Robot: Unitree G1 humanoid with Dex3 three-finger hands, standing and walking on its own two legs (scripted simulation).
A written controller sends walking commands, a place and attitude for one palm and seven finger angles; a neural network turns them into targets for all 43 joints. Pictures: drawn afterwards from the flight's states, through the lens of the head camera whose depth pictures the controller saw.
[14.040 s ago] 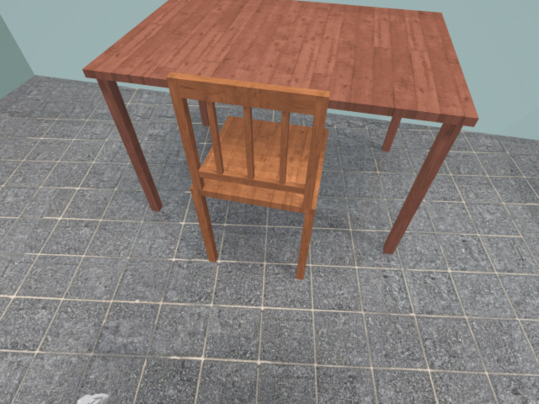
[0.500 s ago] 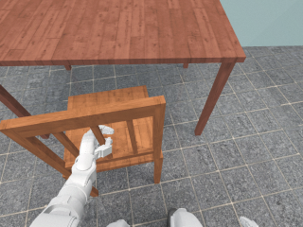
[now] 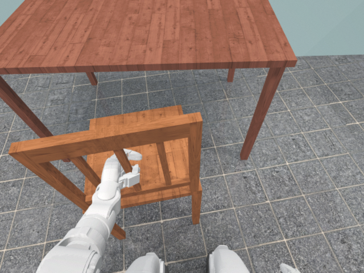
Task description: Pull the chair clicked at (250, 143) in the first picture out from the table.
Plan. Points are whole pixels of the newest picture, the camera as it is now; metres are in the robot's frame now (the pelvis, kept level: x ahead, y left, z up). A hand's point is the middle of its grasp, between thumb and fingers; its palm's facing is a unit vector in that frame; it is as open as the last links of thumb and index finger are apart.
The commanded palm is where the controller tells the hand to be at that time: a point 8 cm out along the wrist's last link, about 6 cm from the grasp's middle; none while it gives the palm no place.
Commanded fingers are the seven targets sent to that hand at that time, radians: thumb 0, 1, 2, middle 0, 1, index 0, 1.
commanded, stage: step backward, pulling the chair out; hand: left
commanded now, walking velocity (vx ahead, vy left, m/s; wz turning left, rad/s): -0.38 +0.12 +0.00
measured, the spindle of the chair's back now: (129, 170) +0.37 +0.16 -0.07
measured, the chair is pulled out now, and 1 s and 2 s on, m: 0.21 0.30 0.53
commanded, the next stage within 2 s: stop walking, hand still on the chair in 1.82 s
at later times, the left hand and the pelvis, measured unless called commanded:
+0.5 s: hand (134, 183) +0.33 +0.13 -0.05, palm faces +0.02 -0.98 -0.19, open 5.0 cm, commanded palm +0.31 +0.18 -0.04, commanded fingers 0.00 0.90 0.90 -0.50 -1.45 -0.50 -1.45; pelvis -0.04 +0.01 +0.01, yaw +0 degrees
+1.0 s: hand (128, 213) +0.25 +0.13 -0.05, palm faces -0.02 -0.98 -0.19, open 5.0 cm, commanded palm +0.24 +0.18 -0.04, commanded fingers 0.00 0.90 0.90 -0.50 -1.45 -0.50 -1.45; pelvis -0.11 +0.02 +0.02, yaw -2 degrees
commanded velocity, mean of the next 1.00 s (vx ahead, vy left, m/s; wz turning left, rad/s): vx -0.38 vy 0.00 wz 0.00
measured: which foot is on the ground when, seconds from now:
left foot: up 0.00-0.12, down 0.14-0.88, up 0.90-1.00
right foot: down 0.00-0.18, up 0.20-0.26, down 0.28-0.62, up 0.64-0.74, down 0.76-1.00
